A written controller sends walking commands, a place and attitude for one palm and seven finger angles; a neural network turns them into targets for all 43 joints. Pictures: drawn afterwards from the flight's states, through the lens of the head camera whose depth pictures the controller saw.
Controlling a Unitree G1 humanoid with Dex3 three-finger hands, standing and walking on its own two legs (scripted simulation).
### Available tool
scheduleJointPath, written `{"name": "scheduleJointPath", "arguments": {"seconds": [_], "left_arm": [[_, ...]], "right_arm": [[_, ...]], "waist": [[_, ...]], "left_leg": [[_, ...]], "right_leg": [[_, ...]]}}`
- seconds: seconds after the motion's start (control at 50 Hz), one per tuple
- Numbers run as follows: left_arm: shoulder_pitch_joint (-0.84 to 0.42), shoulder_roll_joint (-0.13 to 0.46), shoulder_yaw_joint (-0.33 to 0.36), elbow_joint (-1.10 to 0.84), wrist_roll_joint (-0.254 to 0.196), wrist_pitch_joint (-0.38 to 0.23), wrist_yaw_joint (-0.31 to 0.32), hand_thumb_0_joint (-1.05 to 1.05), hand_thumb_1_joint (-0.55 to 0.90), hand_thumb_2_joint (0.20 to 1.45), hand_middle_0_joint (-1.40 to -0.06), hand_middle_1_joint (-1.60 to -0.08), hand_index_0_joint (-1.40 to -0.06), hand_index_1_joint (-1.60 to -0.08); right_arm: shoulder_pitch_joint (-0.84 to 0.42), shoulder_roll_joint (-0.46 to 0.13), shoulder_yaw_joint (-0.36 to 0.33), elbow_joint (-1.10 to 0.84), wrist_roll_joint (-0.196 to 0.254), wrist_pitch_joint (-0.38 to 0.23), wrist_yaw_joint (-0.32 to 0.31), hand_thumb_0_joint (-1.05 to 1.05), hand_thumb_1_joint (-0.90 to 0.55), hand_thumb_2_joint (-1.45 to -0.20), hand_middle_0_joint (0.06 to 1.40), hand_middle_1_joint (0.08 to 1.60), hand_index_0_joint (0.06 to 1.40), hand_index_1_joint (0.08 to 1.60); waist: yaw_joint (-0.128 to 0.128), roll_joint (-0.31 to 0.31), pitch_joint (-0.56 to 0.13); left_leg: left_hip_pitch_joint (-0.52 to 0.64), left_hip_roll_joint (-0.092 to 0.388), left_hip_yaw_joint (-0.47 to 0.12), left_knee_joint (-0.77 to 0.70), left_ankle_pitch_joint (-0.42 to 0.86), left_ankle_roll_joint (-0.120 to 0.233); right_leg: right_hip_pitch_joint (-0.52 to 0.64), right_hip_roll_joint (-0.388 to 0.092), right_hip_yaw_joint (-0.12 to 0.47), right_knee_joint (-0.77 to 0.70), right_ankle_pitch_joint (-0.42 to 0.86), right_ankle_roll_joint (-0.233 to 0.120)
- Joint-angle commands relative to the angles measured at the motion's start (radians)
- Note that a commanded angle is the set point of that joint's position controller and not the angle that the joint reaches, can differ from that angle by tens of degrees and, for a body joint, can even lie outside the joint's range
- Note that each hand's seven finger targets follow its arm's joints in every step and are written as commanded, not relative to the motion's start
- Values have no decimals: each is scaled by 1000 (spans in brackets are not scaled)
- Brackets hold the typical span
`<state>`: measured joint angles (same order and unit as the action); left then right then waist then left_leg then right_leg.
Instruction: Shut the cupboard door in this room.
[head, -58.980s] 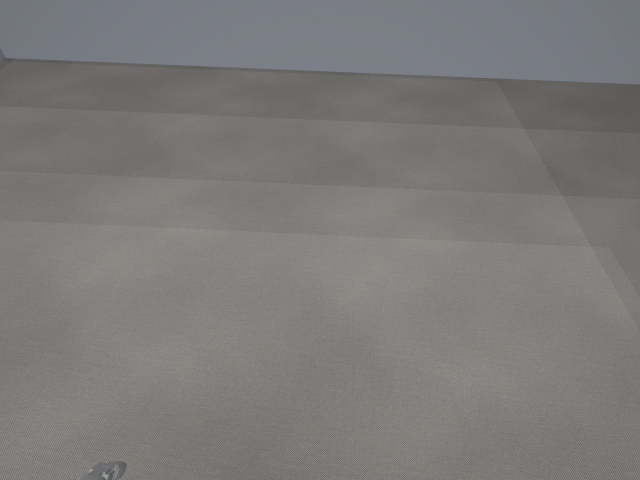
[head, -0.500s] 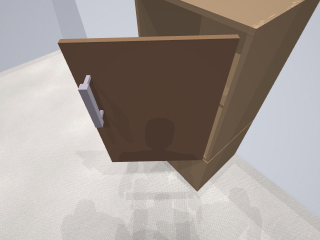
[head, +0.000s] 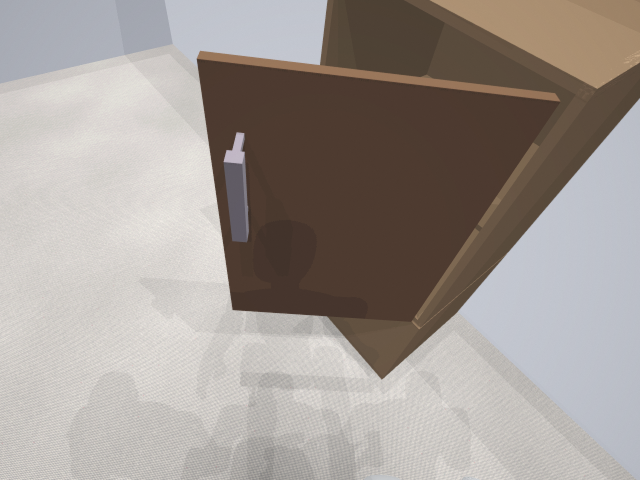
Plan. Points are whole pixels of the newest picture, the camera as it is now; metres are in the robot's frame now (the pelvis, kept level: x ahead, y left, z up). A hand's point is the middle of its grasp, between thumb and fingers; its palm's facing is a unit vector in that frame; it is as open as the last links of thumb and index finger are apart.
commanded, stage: come to a stop and stand still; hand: left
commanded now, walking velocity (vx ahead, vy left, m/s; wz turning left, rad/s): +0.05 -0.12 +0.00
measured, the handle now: (240, 190) +0.46 +0.16 +0.07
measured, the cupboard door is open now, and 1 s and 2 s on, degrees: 50 50 50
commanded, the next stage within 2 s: look again from close up in 0.52 s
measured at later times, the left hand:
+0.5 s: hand out of the picture -0.03 +0.12 -0.18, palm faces +0.01 -0.99 -0.14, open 7.4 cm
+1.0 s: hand out of the picture +0.01 +0.21 -0.18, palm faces +0.01 -0.96 -0.28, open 7.4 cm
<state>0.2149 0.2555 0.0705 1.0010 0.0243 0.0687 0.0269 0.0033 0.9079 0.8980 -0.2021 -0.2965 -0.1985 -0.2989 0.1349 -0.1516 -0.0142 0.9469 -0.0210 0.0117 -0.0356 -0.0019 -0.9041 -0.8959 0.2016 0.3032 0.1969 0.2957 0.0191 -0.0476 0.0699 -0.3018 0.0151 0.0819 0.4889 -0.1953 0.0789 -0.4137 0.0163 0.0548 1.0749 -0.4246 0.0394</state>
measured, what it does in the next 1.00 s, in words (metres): steps on the spot: right foot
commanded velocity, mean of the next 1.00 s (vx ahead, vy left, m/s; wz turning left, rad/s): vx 0.03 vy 0.02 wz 0.00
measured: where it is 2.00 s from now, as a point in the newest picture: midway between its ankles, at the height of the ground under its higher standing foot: outside the picture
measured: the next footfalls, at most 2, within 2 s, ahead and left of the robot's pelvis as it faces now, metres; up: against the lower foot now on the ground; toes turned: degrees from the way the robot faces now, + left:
right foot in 0.30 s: -0.04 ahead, -0.16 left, +0.00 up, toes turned -2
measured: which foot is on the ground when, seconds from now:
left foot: down 0.00-1.00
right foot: up 0.00-0.28, down 0.30-1.00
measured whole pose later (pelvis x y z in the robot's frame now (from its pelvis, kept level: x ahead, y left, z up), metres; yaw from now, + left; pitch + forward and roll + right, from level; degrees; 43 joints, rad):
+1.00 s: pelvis -0.04 +0.00 -0.01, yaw -1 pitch -3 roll -1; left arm 0.26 0.25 0.01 0.98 0.03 0.00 0.04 0.00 0.91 0.90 -0.20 -0.30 -0.20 -0.30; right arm 0.16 -0.23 -0.03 0.99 -0.01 -0.02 -0.01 0.01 -0.91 -0.90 0.20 0.30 0.20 0.30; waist 0.01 0.00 0.02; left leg -0.29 -0.02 0.05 0.59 -0.26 0.06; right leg -0.15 -0.05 0.01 0.53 -0.34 0.06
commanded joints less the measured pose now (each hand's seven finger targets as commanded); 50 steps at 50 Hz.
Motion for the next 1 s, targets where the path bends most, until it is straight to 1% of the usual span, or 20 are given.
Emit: {"name": "scheduleJointPath", "arguments": {"seconds": [0.0,0.12,0.22,0.24,0.26,0.28,0.3,0.34,0.46,0.5,0.52,0.54,0.58,0.6,0.66,0.68,0.72,0.8,0.9,0.98], "left_arm": [[27,36,6,-54,2,-9,-14,0,900,900,-200,-300,-200,-300],[32,1,-6,-41,1,-7,-23,0,900,900,-200,-300,-200,-300],[192,-35,-17,39,-8,-25,-17,0,900,900,-200,-300,-200,-300],[231,-19,-16,58,-6,-34,-10,0,900,900,-200,-300,-200,-300],[241,20,-13,65,-1,-43,-2,0,900,900,-200,-300,-200,-300],[207,74,-8,57,3,-48,0,0,900,900,-200,-300,-200,-300],[124,110,-7,26,5,-44,0,0,900,900,-200,-300,-200,-300],[54,61,-23,28,-8,-85,1,0,900,900,-200,-300,-200,-300],[104,6,-30,70,-14,-93,2,0,900,900,-200,-300,-200,-300],[127,-23,-33,84,-14,-86,7,0,900,900,-200,-300,-200,-300],[128,-27,-36,91,-16,-78,8,0,900,900,-200,-300,-200,-300],[130,-27,-36,94,-19,-72,11,0,900,900,-200,-300,-200,-300],[138,-34,-38,103,-19,-67,13,0,900,900,-200,-300,-200,-300],[136,132,-61,23,-5,-103,20,0,900,900,-200,-300,-200,-300],[159,12,-51,19,-6,-109,31,0,900,900,-200,-300,-200,-300],[157,7,-50,14,-6,-107,32,0,900,900,-200,-300,-200,-300],[157,18,-47,1,-3,-102,32,0,900,900,-200,-300,-200,-300],[156,57,-37,-36,1,-93,30,0,900,900,-200,-300,-200,-300],[114,108,-30,-68,0,-86,22,0,900,900,-200,-300,-200,-300],[68,151,-28,-78,1,-82,12,0,900,900,-200,-300,-200,-300]], "right_arm": [[128,-198,-54,-5,-3,-9,-20,0,-900,-900,200,300,200,300],[156,-214,-68,33,-12,-1,-6,0,-900,-900,200,300,200,300],[130,-193,-67,67,-9,5,6,0,-900,-900,200,300,200,300],[138,-161,-63,78,-4,6,10,0,-900,-900,200,300,200,300],[151,-117,-55,79,4,10,13,0,-900,-900,200,300,200,300],[154,-66,-41,72,9,14,18,0,-900,-900,200,300,200,300],[155,-67,-36,60,2,17,25,0,-900,-900,200,300,200,300],[192,-79,-30,91,-8,6,31,0,-900,-900,200,300,200,300],[262,-85,-17,139,3,-23,16,0,-900,-900,200,300,200,300],[265,-93,-15,152,6,-27,5,0,-900,-900,200,300,200,300],[263,-97,-12,162,9,-32,1,0,-900,-900,200,300,200,300],[262,-97,-11,169,11,-35,-3,0,-900,-900,200,300,200,300],[253,-94,-10,171,12,-35,-8,0,-900,-900,200,300,200,300],[148,-165,-4,60,4,-38,13,0,-900,-900,200,300,200,300],[186,-98,-24,40,3,-56,9,0,-900,-900,200,300,200,300],[199,-102,-25,40,5,-53,7,0,-900,-900,200,300,200,300],[177,-122,-29,33,3,-50,6,0,-900,-900,200,300,200,300],[140,-177,-40,14,4,-49,4,0,-900,-900,200,300,200,300],[60,-228,-48,-12,6,-48,9,0,-900,-900,200,300,200,300],[3,-269,-51,-25,6,-43,19,0,-900,-900,200,300,200,300]], "waist": [[-57,169,-88],[-66,205,-81],[3,200,-69],[10,158,-67],[8,61,-42],[-11,-94,7],[-30,-88,54],[-42,-184,83],[-36,-42,40],[-26,-56,31],[-23,37,2],[-19,92,-24],[-13,88,-37],[-19,115,82],[-27,89,-151],[-32,76,-161],[-28,29,-113],[-17,57,-82],[-9,69,-76],[-15,68,-38]], "left_leg": [[197,302,-293,-229,112,73],[109,277,-305,-315,-208,49],[-35,172,-200,-341,-329,-28],[-62,126,-160,-308,-337,-64],[-116,61,-104,-196,-328,-100],[-86,-10,-39,-45,-250,-121],[-45,-28,-25,50,-204,-110],[-56,7,-62,113,-95,-92],[95,30,-72,-43,110,-92],[126,65,-98,-60,184,-77],[138,68,-115,-72,252,-67],[145,78,-126,-80,295,-58],[142,88,-143,-101,282,-48],[103,31,-160,-57,186,-49],[121,65,-162,40,229,-46],[122,71,-164,51,263,-42],[93,71,-157,57,248,-35],[95,85,-155,49,367,-19],[93,92,-166,-5,293,-10],[62,93,-184,-92,54,-17]], "right_leg": [[-70,-41,10,-91,-3,5],[64,-38,-55,-291,-33,-22],[352,3,-139,-665,107,-56],[412,-21,-112,-760,105,-68],[397,-136,29,-862,-62,-108],[231,-280,197,-989,-278,-159],[102,-348,237,-1028,-286,-184],[111,-280,190,-985,-93,-177],[151,-198,48,-780,243,-118],[169,-147,17,-747,304,-95],[199,-138,-4,-709,353,-81],[229,-127,-16,-690,343,-71],[251,-117,-23,-695,294,-62],[156,-95,-32,-726,256,-76],[235,-130,6,-633,326,-87],[240,-124,-3,-618,349,-84],[220,-121,-5,-610,361,-77],[206,-100,-15,-579,377,-72],[209,-96,-21,-594,304,-63],[186,-100,-11,-633,205,-59]]}}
